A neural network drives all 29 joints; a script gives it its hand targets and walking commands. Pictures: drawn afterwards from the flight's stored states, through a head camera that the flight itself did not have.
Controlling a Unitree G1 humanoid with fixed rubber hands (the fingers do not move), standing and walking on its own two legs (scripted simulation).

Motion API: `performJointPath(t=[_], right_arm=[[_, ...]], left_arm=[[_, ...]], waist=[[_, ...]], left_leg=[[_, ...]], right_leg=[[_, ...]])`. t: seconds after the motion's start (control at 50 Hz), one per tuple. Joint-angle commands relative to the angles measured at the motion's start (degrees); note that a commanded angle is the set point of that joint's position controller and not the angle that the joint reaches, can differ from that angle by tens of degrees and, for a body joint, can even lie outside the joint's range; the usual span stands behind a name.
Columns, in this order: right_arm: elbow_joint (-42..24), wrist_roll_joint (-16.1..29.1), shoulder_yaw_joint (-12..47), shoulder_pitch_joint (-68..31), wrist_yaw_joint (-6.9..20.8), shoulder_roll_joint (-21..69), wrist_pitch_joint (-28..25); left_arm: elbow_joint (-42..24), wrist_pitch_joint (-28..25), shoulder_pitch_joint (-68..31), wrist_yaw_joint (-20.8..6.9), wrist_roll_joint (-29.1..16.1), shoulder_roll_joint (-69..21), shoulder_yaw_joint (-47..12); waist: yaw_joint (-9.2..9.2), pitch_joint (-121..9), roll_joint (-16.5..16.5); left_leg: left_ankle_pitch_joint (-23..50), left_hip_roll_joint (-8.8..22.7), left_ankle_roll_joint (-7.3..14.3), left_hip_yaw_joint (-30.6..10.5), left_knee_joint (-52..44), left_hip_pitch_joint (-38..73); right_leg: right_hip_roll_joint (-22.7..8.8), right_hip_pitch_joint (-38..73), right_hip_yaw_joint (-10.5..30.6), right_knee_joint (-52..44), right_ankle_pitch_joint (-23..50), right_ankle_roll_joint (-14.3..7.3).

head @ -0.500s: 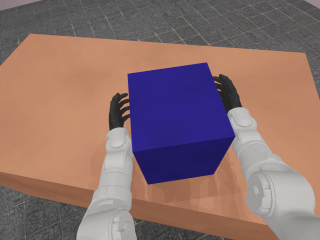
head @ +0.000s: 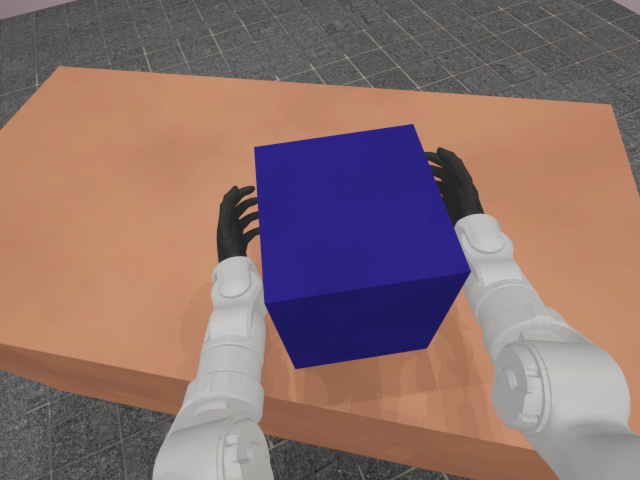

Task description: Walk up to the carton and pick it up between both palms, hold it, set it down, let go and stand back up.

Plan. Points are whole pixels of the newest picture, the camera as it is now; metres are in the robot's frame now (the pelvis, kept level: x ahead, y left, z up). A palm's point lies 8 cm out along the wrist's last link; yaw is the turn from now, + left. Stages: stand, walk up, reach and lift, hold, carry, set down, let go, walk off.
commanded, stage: set down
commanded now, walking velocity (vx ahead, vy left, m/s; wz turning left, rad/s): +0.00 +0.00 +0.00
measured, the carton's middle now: (349, 257) +0.40 +0.05 +0.00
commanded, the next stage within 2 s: none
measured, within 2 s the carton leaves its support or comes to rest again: neither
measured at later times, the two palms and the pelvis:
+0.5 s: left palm (236, 254) +0.37 +0.20 +0.02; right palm (455, 207) +0.47 -0.08 +0.04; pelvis +0.00 +0.00 +0.00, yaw +0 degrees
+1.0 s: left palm (238, 298) +0.32 +0.19 -0.01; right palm (480, 259) +0.42 -0.12 +0.00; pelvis -0.02 -0.01 +0.00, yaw -1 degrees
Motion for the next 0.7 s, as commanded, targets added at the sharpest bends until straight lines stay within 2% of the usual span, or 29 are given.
performJointPath(t=[0.0,0.1,0.14,0.16,0.22,0.24,0.28,0.3,0.34,0.36,0.42,0.48,0.52,0.54,0.6,0.62,0.64,0.66,0.68], right_arm=[[-1.47,-10.67,1.79,-24.46,6.14,27.26,-2.84],[0.0,-9.18,-1.01,-24.93,4.53,16.37,-3.46],[0.33,-3.82,0.91,-25.51,2.45,5.0,-3.88],[0.2,0.51,3.43,-27.09,1.24,-1.47,-4.12],[0.97,11.43,12.91,-31.25,-0.3,-6.15,-3.36],[0.51,13.31,15.0,-31.5,-0.34,-5.82,-3.5],[2.21,15.25,16.33,-32.05,-0.86,-7.12,-3.38],[2.7,15.51,16.57,-31.17,-1.15,-7.42,-3.39],[2.14,16.12,16.79,-31.96,-1.44,-8.76,-4.07],[3.72,16.12,16.64,-31.88,-1.44,-9.07,-3.87],[2.88,17.15,18.1,-32.09,-1.76,-10.17,-4.63],[3.04,17.94,19.01,-32.62,-1.84,-11.21,-5.55],[3.73,18.14,20.17,-30.53,-1.83,-11.44,-6.13],[3.42,18.39,20.95,-28.84,-1.96,-11.37,-6.44],[2.91,18.64,21.11,-27.66,-2.07,-13.08,-7.4],[2.48,18.55,21.51,-25.75,-2.12,-13.41,-8.2],[2.07,19.06,22.46,-23.99,-2.31,-13.12,-9.04],[2.79,18.89,22.24,-23.22,-2.2,-14.01,-9.62],[1.99,19.02,22.6,-23.44,-2.42,-13.97,-10.25]], left_arm=[[-0.03,-3.93,-23.32,-5.83,10.78,-19.61,-5.16],[-0.16,-5.21,-24.26,-3.78,9.86,-10.64,-2.3],[-0.12,-5.88,-23.5,-0.94,6.99,-0.35,-1.66],[0.89,-5.97,-23.35,0.71,4.0,5.01,-2.42],[1.65,-5.76,-24.97,3.57,-2.2,6.9,-6.38],[1.28,-5.85,-24.57,3.92,-3.27,5.01,-8.48],[3.68,-6.0,-24.38,3.9,-5.23,5.21,-9.86],[5.11,-6.25,-24.27,3.77,-5.41,5.17,-10.12],[4.34,-7.02,-24.73,3.96,-6.36,6.16,-9.84],[5.74,-7.21,-24.43,3.83,-6.54,6.04,-10.24],[6.22,-8.3,-24.66,3.71,-7.43,7.1,-10.03],[6.25,-9.01,-24.15,3.7,-8.46,7.25,-10.48],[5.27,-9.48,-22.54,3.68,-9.02,6.61,-11.26],[5.56,-9.38,-20.67,3.53,-8.25,6.85,-10.68],[3.62,-9.84,-19.9,3.35,-8.53,6.6,-11.7],[1.9,-9.91,-17.86,3.3,-9.17,6.12,-12.29],[0.66,-9.82,-15.96,3.35,-8.72,6.06,-12.02],[-0.2,-9.72,-15.37,3.46,-9.48,4.56,-13.74],[-0.47,-9.92,-15.74,3.59,-9.29,5.08,-13.12]], waist=[[3.73,-35.74,-7.06],[3.81,-35.29,-7.7],[4.76,-37.41,-7.01],[5.51,-38.94,-7.03],[7.31,-41.61,-5.52],[7.82,-42.89,-4.25],[6.81,-43.85,-6.08],[6.12,-44.0,-5.74],[6.66,-46.2,-5.56],[6.0,-46.03,-5.31],[6.4,-47.56,-6.12],[6.62,-47.54,-5.54],[6.13,-47.69,-5.56],[6.83,-47.58,-5.35],[5.93,-48.59,-4.71],[5.71,-48.7,-5.43],[6.46,-49.28,-4.51],[5.35,-48.66,-4.01],[5.95,-49.85,-4.2]], left_leg=[[32.43,-4.1,2.64,7.5,-5.98,-7.03],[32.59,-4.35,2.5,7.85,-5.33,-6.87],[34.56,-4.23,2.14,8.05,-4.08,-6.79],[35.43,-4.22,1.78,7.82,-2.81,-7.35],[36.18,-4.25,0.96,7.65,-1.43,-9.11],[37.66,-4.0,0.58,7.46,-1.33,-8.91],[36.71,-3.98,0.18,7.5,-0.3,-9.22],[37.52,-3.95,-0.06,7.3,-0.07,-8.83],[38.66,-4.11,-0.46,7.65,0.63,-9.6],[38.15,-4.0,-0.65,7.43,0.36,-9.52],[38.29,-4.14,-0.62,7.78,1.01,-11.04],[41.23,-3.89,-1.05,7.63,2.39,-9.61],[41.67,-4.03,-0.96,7.55,2.36,-10.21],[41.52,-4.09,-0.93,7.7,2.09,-10.46],[42.02,-4.16,-0.86,7.83,1.73,-10.73],[42.13,-4.06,-0.74,7.71,2.08,-10.55],[43.93,-4.0,-0.86,7.62,2.46,-10.05],[44.43,-3.84,-1.11,7.05,2.37,-9.71],[44.15,-3.96,-0.99,7.42,2.41,-10.61]], right_leg=[[-1.79,20.8,1.14,0.3,36.32,2.33],[-1.09,20.08,1.56,1.39,36.85,2.53],[-0.25,19.72,2.02,2.41,38.85,2.33],[0.52,20.0,2.72,3.5,40.87,2.33],[1.17,20.73,3.93,4.18,42.37,2.02],[1.15,20.15,3.92,4.33,42.54,1.64],[1.56,19.23,4.08,4.25,41.76,1.62],[1.66,18.75,4.1,3.92,41.78,1.64],[1.65,19.34,4.25,4.91,43.45,1.66],[1.82,18.67,3.98,4.52,41.82,1.39],[1.93,19.76,4.37,5.01,43.81,1.63],[2.53,17.31,4.03,5.73,44.14,1.5],[2.36,18.03,4.31,6.45,46.13,1.48],[2.3,19.34,4.31,6.42,46.33,1.4],[2.2,19.99,4.11,6.92,48.05,1.57],[2.21,20.97,4.17,7.58,49.91,1.73],[2.1,21.6,4.46,8.18,52.05,1.77],[2.12,20.49,3.96,8.54,52.3,1.73],[2.1,21.06,4.25,8.55,52.42,1.6]])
